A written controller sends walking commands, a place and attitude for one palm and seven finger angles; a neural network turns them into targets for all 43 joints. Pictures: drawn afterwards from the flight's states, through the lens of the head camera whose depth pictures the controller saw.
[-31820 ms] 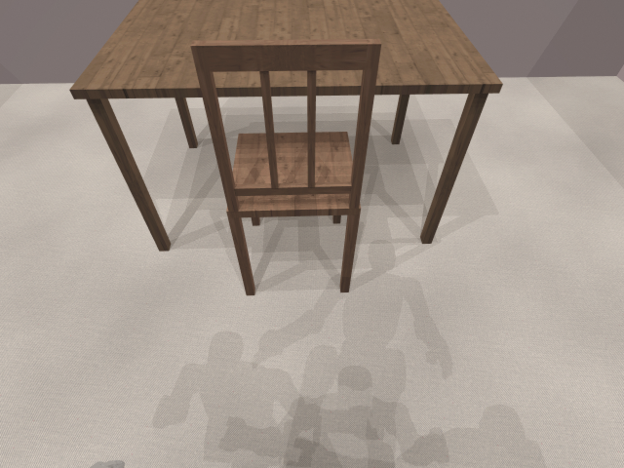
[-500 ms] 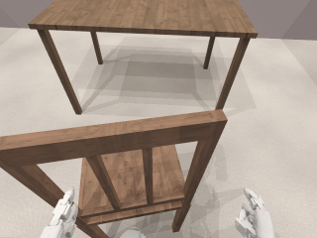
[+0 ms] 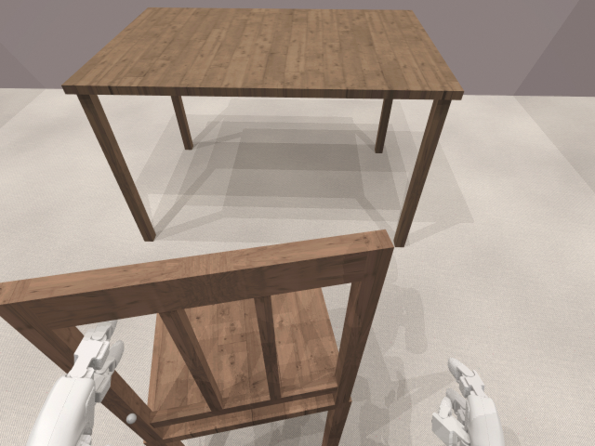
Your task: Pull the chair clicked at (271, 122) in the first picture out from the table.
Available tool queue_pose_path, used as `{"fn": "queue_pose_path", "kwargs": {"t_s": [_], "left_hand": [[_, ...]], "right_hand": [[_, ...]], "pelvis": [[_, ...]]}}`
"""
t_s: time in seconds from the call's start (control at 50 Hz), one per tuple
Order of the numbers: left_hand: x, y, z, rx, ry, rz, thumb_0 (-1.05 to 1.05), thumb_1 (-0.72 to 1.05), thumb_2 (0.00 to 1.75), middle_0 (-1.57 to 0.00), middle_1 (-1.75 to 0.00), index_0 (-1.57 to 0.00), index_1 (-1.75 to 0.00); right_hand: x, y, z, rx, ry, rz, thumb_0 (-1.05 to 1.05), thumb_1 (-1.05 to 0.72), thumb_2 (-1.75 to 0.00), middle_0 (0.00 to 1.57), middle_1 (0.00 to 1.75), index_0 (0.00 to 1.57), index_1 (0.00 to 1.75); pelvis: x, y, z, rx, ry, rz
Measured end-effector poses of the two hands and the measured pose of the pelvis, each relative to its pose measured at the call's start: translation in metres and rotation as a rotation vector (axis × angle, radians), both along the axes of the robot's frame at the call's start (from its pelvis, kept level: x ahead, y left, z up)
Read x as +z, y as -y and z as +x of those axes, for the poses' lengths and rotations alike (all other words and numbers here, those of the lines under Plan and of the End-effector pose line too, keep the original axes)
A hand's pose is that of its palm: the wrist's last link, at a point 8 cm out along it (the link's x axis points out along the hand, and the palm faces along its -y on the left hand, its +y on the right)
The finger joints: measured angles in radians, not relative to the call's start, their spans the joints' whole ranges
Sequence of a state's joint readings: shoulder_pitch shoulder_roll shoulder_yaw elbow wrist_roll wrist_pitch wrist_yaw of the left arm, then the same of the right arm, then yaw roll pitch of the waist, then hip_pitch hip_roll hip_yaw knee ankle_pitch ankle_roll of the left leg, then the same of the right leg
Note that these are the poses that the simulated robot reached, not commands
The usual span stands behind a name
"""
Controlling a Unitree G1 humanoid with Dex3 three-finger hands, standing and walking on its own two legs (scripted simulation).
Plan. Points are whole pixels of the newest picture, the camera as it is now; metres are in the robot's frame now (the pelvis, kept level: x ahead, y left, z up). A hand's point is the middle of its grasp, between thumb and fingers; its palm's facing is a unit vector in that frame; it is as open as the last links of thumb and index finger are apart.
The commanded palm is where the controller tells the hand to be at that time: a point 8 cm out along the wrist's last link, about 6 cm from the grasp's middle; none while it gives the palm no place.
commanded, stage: draw the hand back to the body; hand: left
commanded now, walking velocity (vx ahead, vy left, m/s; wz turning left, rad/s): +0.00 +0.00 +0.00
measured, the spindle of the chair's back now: (198, 365) +0.24 +0.17 -0.02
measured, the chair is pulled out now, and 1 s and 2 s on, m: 0.61 0.60 0.63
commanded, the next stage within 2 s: step back with the hand held close in 0.92 s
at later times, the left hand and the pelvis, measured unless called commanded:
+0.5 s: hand (95, 364) +0.18 +0.24 +0.10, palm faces +0.31 -0.85 -0.42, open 9.7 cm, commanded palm +0.17 +0.29 +0.21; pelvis +0.04 -0.01 +0.04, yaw +1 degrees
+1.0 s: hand (91, 365) +0.18 +0.24 +0.10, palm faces +0.31 -0.84 -0.45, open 7.2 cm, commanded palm +0.16 +0.29 +0.22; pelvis +0.03 -0.01 +0.03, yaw +1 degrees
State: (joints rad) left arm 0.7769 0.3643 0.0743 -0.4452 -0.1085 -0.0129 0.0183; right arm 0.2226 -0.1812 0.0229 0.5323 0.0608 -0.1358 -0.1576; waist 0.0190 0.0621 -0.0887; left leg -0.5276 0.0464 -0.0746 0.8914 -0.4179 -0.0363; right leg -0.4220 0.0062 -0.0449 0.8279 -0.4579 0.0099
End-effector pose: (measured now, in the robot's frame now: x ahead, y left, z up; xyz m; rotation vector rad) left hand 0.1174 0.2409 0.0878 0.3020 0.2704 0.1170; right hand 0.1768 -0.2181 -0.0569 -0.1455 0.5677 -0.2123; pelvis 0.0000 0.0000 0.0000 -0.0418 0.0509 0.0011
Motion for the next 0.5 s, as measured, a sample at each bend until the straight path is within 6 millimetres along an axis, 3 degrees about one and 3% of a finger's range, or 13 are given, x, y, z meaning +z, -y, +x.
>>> {"fn": "queue_pose_path", "kwargs": {"t_s": [0.24, 0.5], "left_hand": [[0.034, -0.018, 0.016, 0.147, -0.027, 0.098, 0.00, 0.05, 0.49, -0.30, -0.15, -0.09, -0.12], [0.036, -0.035, 0.030, 0.286, -0.054, 0.109, 0.01, 0.52, 0.72, -0.33, -0.27, -0.21, -0.22]], "right_hand": [[0.013, -0.003, 0.022, 0.071, -0.052, -0.010, 0.02, -0.91, -0.90, 0.20, 0.30, 0.20, 0.29], [0.025, -0.002, 0.056, 0.171, -0.006, -0.028, 0.02, -0.91, -0.90, 0.20, 0.30, 0.20, 0.29]], "pelvis": [[0.029, 0.004, 0.022, 0.002, 0.083, 0.024], [0.036, 0.010, 0.037, 0.015, 0.118, 0.039]]}}
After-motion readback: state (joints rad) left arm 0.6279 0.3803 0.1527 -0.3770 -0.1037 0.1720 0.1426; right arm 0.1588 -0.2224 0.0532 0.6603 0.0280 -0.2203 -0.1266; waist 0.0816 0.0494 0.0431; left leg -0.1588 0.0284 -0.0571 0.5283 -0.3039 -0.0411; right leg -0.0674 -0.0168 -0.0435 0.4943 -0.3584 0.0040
